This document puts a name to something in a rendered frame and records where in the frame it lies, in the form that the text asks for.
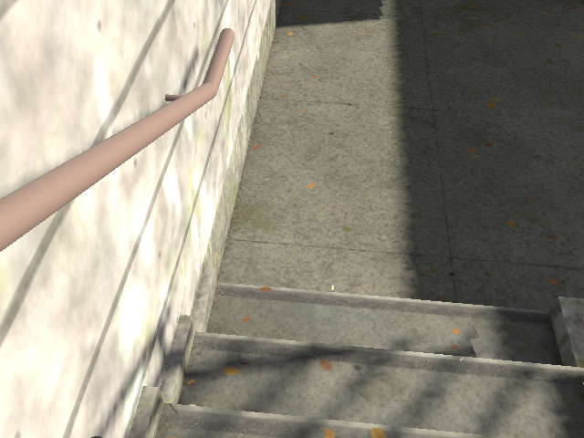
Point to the stairs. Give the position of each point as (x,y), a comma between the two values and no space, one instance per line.
(280,362)

